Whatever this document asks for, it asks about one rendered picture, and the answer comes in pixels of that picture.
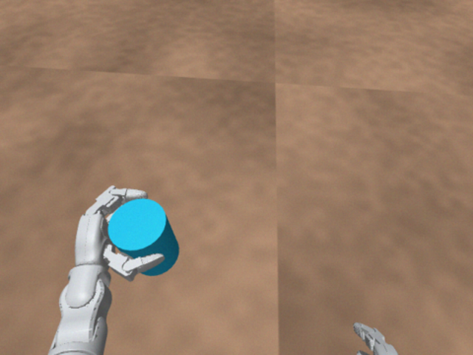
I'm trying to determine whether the left robot arm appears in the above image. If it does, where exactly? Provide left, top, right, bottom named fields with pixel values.
left=48, top=264, right=112, bottom=355

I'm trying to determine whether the right robot hand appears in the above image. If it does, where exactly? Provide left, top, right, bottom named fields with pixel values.
left=353, top=322, right=398, bottom=355

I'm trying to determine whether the left robot hand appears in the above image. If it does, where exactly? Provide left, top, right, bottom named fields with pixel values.
left=75, top=186, right=165, bottom=282

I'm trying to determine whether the can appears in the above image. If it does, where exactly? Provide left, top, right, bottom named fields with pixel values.
left=108, top=199, right=179, bottom=276

